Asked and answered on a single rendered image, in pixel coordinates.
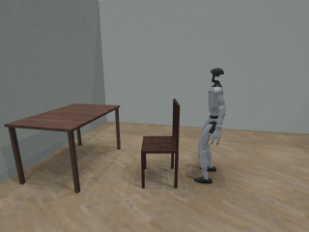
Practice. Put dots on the robot left forearm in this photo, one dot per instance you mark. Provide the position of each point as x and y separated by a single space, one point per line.
220 118

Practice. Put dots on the robot left hand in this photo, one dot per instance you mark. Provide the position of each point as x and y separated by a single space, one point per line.
216 134

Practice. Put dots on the chair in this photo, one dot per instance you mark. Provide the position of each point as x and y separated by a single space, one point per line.
163 145

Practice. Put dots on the left robot upper arm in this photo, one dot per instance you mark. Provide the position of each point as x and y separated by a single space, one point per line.
219 97

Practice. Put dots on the table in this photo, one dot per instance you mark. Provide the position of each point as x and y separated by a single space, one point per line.
68 119

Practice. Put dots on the robot left foot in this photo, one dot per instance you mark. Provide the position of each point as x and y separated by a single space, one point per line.
202 180

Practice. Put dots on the robot right shin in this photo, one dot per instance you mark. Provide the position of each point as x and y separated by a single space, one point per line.
209 157

